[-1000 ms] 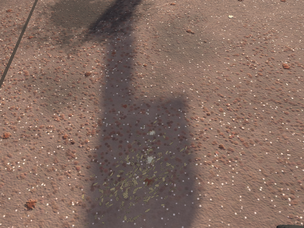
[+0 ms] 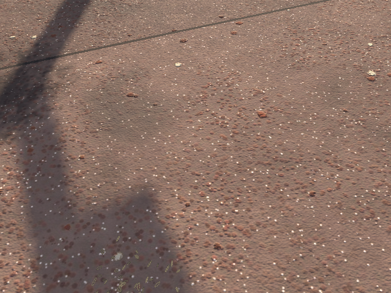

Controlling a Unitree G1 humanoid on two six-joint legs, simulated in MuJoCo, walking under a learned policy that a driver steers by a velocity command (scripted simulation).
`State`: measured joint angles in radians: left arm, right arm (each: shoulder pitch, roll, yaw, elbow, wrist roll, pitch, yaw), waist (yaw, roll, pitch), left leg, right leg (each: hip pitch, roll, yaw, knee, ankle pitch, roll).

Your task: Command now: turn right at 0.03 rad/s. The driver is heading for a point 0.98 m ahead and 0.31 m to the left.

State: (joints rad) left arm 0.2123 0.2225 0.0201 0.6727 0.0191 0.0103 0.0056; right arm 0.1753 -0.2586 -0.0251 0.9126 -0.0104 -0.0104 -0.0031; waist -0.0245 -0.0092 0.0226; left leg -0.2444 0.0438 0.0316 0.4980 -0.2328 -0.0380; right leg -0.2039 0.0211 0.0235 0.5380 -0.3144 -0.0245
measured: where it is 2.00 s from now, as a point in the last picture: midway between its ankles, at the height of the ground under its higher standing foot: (152, 210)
